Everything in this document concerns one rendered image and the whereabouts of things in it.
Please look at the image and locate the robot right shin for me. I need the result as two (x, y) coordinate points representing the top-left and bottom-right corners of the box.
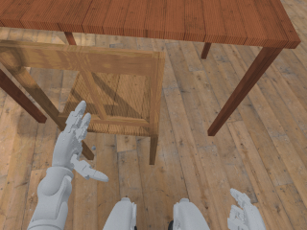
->
(173, 198), (190, 230)

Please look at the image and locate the left robot forearm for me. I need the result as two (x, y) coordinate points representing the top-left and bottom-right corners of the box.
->
(27, 166), (74, 230)

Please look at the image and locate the table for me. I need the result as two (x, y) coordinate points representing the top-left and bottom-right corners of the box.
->
(0, 0), (301, 137)

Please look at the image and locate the left robot hand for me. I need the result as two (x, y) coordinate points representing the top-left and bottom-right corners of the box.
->
(52, 100), (109, 182)

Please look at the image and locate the chair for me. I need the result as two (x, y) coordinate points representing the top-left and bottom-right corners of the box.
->
(0, 39), (166, 165)

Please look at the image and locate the robot right thigh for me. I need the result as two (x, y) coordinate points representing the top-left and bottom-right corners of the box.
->
(173, 201), (210, 230)

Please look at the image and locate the right robot hand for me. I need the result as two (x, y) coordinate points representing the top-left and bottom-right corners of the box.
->
(227, 188), (267, 230)

